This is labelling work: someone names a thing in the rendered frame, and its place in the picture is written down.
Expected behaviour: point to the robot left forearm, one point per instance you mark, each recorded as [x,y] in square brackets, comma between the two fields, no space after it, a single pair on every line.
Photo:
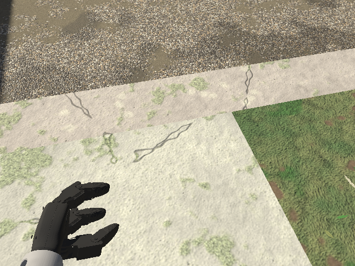
[42,258]

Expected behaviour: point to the left robot hand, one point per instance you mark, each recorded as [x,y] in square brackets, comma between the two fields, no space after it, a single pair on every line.
[58,221]

